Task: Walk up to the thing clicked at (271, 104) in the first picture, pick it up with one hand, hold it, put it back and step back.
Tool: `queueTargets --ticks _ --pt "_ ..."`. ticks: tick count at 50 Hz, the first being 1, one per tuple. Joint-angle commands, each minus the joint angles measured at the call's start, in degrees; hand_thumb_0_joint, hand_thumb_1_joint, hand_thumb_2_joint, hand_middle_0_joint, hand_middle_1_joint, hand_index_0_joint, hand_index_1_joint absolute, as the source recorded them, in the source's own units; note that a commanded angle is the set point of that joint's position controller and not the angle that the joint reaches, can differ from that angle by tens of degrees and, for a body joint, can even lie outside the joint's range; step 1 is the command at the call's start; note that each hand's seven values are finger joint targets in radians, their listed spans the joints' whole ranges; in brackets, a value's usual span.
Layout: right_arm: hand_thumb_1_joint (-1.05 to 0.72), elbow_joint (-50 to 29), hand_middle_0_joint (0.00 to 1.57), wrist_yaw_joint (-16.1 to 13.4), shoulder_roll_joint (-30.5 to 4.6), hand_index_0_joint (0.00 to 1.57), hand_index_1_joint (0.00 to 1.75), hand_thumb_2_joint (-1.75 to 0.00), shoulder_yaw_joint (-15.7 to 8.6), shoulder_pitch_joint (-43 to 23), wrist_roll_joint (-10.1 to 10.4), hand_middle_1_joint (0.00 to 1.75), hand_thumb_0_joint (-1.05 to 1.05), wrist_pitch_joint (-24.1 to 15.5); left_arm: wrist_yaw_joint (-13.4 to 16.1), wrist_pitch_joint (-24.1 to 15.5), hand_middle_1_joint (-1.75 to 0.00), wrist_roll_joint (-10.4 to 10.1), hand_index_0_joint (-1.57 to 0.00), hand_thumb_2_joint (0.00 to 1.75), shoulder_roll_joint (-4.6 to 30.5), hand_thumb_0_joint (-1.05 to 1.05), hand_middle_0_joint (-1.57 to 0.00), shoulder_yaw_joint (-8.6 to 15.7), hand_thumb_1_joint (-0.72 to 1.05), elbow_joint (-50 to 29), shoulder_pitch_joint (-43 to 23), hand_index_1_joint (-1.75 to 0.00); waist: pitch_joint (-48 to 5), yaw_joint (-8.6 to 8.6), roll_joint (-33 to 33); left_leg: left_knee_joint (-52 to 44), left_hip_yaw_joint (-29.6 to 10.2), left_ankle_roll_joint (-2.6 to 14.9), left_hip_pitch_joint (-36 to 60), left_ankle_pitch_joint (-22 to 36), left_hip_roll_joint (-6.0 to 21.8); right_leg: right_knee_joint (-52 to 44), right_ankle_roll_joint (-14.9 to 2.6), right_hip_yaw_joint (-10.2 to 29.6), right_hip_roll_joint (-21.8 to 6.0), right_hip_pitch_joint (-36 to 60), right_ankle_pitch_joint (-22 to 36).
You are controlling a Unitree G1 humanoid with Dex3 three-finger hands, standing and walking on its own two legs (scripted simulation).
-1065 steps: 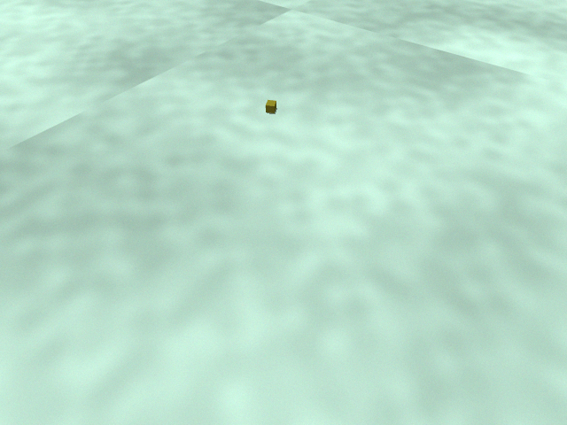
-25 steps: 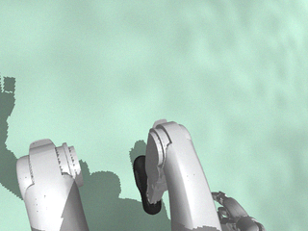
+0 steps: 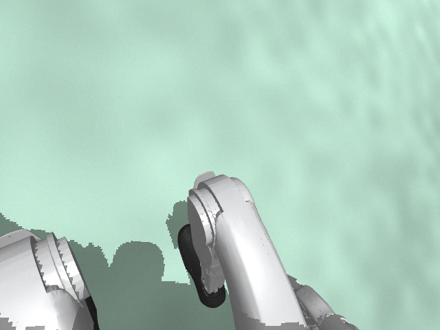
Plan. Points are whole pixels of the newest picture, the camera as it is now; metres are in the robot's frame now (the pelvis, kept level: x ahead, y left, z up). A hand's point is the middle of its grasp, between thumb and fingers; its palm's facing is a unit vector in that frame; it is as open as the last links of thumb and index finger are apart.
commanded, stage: rest palm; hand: left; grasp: from above
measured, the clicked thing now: out of the picture +0.47 +0.35 -0.27
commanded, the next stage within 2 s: close in 1.16 s
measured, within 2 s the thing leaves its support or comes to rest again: neither
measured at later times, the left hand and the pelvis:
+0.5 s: hand out of the picture +0.44 +0.34 -0.22, palm faces -0.46 -0.09 -0.88, open 14.4 cm; pelvis +0.00 -0.01 +0.00, yaw -1 degrees
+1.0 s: hand out of the picture +0.45 +0.35 -0.24, palm faces -0.52 -0.10 -0.85, open 14.4 cm; pelvis +0.00 +0.00 +0.00, yaw -2 degrees
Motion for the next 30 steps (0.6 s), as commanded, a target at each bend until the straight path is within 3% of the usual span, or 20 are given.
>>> queueTargets --ticks 1,2,4,5,6,8,9,10,12,14,16,17,19,21,23,27,30 --pt "-0.89 -2.72 0.20 -1.16 -20.47 0.20 0.30 -0.90 -6.23 10.26 -0.07 0.30 0.00 0.97 -2.17 -0.12 -0.93 -1.69 -0.05 1.02 17.12 0.00 -0.06 3.99 -0.54 -5.41 -6.62 -0.94 -36.95 1.49 28.90 -14.82 6.59 0.37 33.16 16.35 0.39 -12.04 -5.75 -7.74 0.98 19.78 18.12" --pt "-0.90 -3.37 0.20 -1.10 -20.09 0.20 0.30 -0.90 -5.77 10.02 -0.33 0.30 0.00 1.35 -3.00 -0.61 -0.92 -1.95 -0.04 1.03 16.12 0.00 -0.06 2.94 -0.57 -6.84 -6.63 -0.94 -37.18 1.48 29.29 -14.41 6.86 0.54 33.35 17.28 0.40 -12.33 -5.63 -7.46 1.13 20.82 19.19" --pt "-0.90 -3.61 0.20 -1.35 -20.75 0.20 0.30 -0.90 -5.57 10.29 -0.14 0.30 0.00 2.36 -3.87 -1.86 -0.91 -2.47 -0.04 1.04 19.14 0.00 -0.06 5.06 -0.57 -8.75 -5.56 -0.93 -37.10 2.05 28.89 -14.23 6.34 0.56 33.58 18.63 0.63 -12.53 -5.88 -7.85 1.24 21.35 19.74" --pt "-0.89 -4.88 0.20 -1.41 -21.28 0.20 0.30 -0.90 -5.43 9.93 -0.31 0.30 0.00 2.59 -4.64 -2.75 -0.90 -2.99 -0.03 1.04 17.78 0.00 -0.06 3.74 -0.57 -10.89 -6.94 -0.93 -36.68 1.29 28.83 -13.41 6.30 0.68 33.35 18.60 0.57 -12.90 -5.87 -7.80 1.17 21.09 19.77" --pt "-0.89 -4.17 0.20 -1.47 -21.56 0.20 0.30 -0.90 -5.39 11.34 -0.50 0.30 0.00 3.08 -4.85 -3.67 -0.90 -3.08 -0.03 1.04 19.71 0.00 -0.06 5.39 -0.57 -11.58 -6.40 -0.93 -37.66 1.01 28.64 -13.35 6.01 0.74 34.80 20.02 0.91 -12.82 -5.62 -8.01 1.23 22.44 20.92" --pt "-0.89 -4.52 0.20 -1.59 -21.74 0.20 0.30 -0.90 -5.10 11.54 -0.72 0.30 0.00 3.77 -5.06 -5.82 -0.89 -2.88 -0.03 1.05 20.91 0.00 -0.06 6.07 -0.58 -13.68 -6.78 -0.92 -36.85 0.65 28.11 -12.75 5.82 0.71 34.28 19.10 1.02 -13.12 -5.70 -8.02 1.18 22.45 19.96" --pt "-0.89 -5.21 0.20 -1.66 -22.18 0.20 0.30 -0.90 -5.02 11.05 -0.85 0.30 0.00 3.85 -5.14 -6.94 -0.89 -2.71 -0.03 1.05 19.26 0.00 -0.06 4.45 -0.58 -13.86 -7.86 -0.92 -35.76 0.16 28.00 -12.56 5.67 0.57 34.31 17.88 0.85 -13.19 -5.98 -8.29 1.13 21.34 18.57" --pt "-0.89 -4.66 0.20 -1.67 -21.64 0.20 0.30 -0.90 -4.76 10.84 -1.05 0.30 0.00 4.07 -4.72 -8.19 -0.89 -2.81 -0.03 1.06 20.77 0.00 -0.06 6.00 -0.59 -13.76 -7.29 -0.92 -35.29 0.34 27.81 -12.24 5.50 0.63 34.57 17.05 1.26 -13.36 -5.82 -8.54 1.27 21.31 17.94" --pt "-0.89 -5.41 0.20 -1.63 -21.96 0.20 0.30 -0.90 -4.72 10.99 -1.63 0.30 0.00 4.44 -4.23 -10.48 -0.88 -2.19 -0.03 1.05 19.65 0.00 -0.06 4.51 -0.58 -17.05 -8.99 -0.91 -35.75 0.22 29.58 -13.04 5.40 0.37 37.00 16.83 1.17 -13.33 -5.81 -8.81 1.35 21.12 17.10" --pt "-0.89 -4.35 0.20 -1.56 -21.22 0.20 0.30 -0.90 -4.44 10.37 -2.19 0.30 0.00 4.75 -3.04 -12.01 -0.88 -1.26 -0.03 1.06 20.91 0.00 -0.06 4.64 -0.58 -17.51 -9.95 -0.91 -38.47 0.92 32.32 -13.25 5.40 0.39 39.43 16.81 1.69 -13.04 -5.46 -8.66 1.62 21.80 17.53" --pt "-0.89 -2.59 0.20 -1.36 -21.03 0.20 0.30 -0.90 -4.25 10.58 -2.68 0.30 0.00 4.86 -1.50 -12.98 -0.89 -0.72 -0.03 1.04 18.61 0.00 -0.06 2.87 -0.56 -16.27 -11.15 -0.92 -35.99 0.43 32.14 -13.02 5.58 0.32 38.54 15.88 1.49 -12.82 -5.61 -9.26 1.53 19.98 16.75" --pt "-0.89 -2.54 0.20 -1.16 -20.37 0.20 0.30 -0.90 -4.11 9.46 -3.01 0.30 0.00 4.65 -0.77 -12.92 -0.90 -0.22 -0.03 1.03 16.87 0.00 -0.06 1.75 -0.56 -13.09 -8.83 -0.92 -34.27 0.35 31.01 -12.61 5.79 0.53 37.63 14.31 1.63 -12.88 -5.44 -9.11 1.70 19.28 15.89" --pt "-0.89 -1.72 0.20 -1.53 -20.94 0.20 0.30 -0.90 -3.87 9.30 -2.92 0.30 0.00 4.81 1.73 -12.89 -0.88 0.69 -0.03 1.05 18.20 0.00 -0.06 2.31 -0.56 -12.88 -10.45 -0.91 -34.03 0.38 29.58 -13.48 5.61 0.72 34.97 12.78 1.40 -13.40 -5.03 -9.45 1.84 19.75 15.65" --pt "-0.89 -0.89 0.20 -1.63 -20.52 0.20 0.30 -0.90 -3.93 8.12 -3.13 0.30 0.00 4.68 3.68 -11.73 -0.88 1.82 -0.04 1.04 16.38 0.00 -0.06 0.79 -0.55 -8.83 -9.00 -0.91 -32.26 0.69 28.33 -13.91 5.60 0.79 33.50 11.79 1.52 -13.27 -5.02 -9.39 2.01 18.11 15.22" --pt "-0.89 -0.73 0.20 -1.50 -20.50 0.20 0.30 -0.90 -4.14 7.74 -3.00 0.30 0.00 4.09 5.21 -10.24 -0.89 2.85 -0.03 1.04 14.19 0.00 -0.06 -1.29 -0.55 -6.55 -9.18 -0.91 -30.12 -0.03 28.48 -14.31 5.44 0.61 33.39 11.00 1.53 -12.44 -5.23 -9.64 2.10 15.76 14.62" --pt "-0.89 0.01 0.20 -1.65 -20.65 0.20 0.30 -0.90 -4.34 6.34 -2.87 0.30 0.00 2.77 7.85 -6.81 -0.90 1.92 -0.03 1.03 13.09 0.00 -0.06 -2.41 -0.54 -5.53 -11.04 -0.92 -30.41 -0.01 26.81 -14.90 5.75 0.45 31.76 9.16 1.35 -13.19 -5.40 -9.29 2.27 16.09 13.89" --pt "-0.89 -0.33 0.20 -1.60 -20.97 0.20 0.30 -0.90 -4.01 6.82 -2.44 0.30 0.00 1.56 8.22 -4.71 -0.90 1.39 -0.04 1.02 14.81 0.00 -0.06 -1.79 -0.54 -6.12 -13.59 -0.92 -33.49 -0.54 29.29 -14.64 5.58 0.47 33.47 11.15 1.38 -12.02 -5.26 -9.28 2.01 16.74 16.05"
